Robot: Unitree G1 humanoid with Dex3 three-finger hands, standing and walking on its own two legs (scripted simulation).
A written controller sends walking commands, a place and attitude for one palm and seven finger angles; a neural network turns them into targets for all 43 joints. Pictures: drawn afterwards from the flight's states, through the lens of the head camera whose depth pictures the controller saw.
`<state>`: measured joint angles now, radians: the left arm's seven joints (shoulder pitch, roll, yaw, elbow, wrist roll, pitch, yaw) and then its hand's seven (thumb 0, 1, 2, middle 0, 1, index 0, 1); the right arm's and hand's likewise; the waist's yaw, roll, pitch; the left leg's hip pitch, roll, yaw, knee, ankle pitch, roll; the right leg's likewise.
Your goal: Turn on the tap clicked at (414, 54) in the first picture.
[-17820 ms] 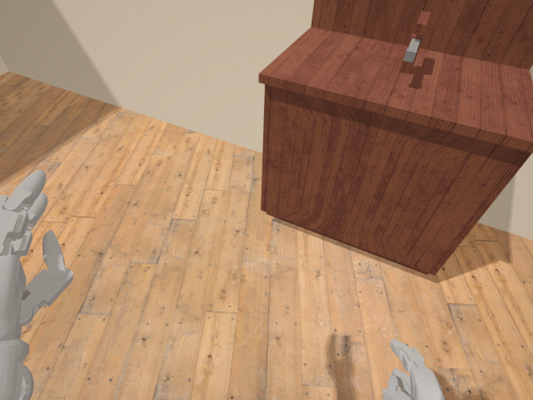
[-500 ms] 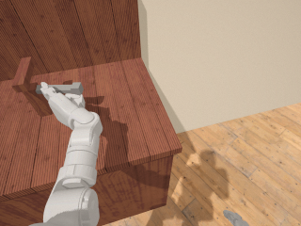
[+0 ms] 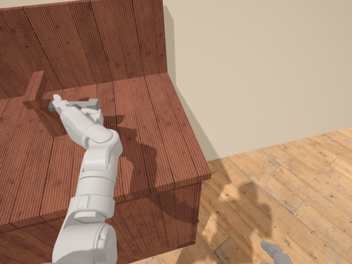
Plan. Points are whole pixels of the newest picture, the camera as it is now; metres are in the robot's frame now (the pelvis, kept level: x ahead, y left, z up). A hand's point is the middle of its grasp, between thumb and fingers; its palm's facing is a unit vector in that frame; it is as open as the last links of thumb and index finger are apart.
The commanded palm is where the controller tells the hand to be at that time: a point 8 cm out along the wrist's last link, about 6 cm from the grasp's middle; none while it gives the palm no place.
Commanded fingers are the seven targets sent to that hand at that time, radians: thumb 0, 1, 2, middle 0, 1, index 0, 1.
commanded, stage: lift the hand up off the lever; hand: left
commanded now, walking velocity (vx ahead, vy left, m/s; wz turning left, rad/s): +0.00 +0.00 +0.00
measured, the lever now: (93, 106) +0.47 +0.26 +0.12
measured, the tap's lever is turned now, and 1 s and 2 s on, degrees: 74 74 74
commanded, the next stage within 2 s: draw the hand back beside the body in 1.04 s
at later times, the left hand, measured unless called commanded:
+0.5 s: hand (91, 108) +0.41 +0.23 +0.16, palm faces +0.82 -0.57 -0.06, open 7.8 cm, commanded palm +0.35 +0.24 +0.17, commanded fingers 0.00 0.90 0.90 -0.15 -0.15 -0.15 -0.15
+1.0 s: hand (85, 107) +0.39 +0.23 +0.18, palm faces +0.79 -0.61 -0.04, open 7.8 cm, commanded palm +0.34 +0.24 +0.18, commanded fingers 0.00 0.90 0.90 -0.15 -0.15 -0.15 -0.15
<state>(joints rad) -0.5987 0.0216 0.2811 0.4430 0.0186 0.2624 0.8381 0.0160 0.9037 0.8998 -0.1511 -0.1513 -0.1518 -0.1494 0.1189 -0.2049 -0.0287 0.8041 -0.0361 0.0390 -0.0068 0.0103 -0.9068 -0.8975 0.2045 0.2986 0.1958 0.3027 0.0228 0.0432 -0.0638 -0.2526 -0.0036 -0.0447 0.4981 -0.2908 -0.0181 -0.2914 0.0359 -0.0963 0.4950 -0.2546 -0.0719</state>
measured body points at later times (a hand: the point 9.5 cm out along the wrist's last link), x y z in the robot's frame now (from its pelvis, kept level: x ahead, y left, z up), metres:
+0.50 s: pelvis +0.00 -0.01 +0.00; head +0.00 -0.03 +0.45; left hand +0.36 +0.26 +0.17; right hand +0.16 -0.24 -0.12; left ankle -0.02 +0.13 -0.74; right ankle +0.00 -0.07 -0.74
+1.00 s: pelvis +0.00 +0.01 +0.01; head -0.01 -0.01 +0.46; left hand +0.34 +0.26 +0.19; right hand +0.22 -0.20 -0.09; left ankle -0.02 +0.13 -0.74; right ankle +0.00 -0.07 -0.74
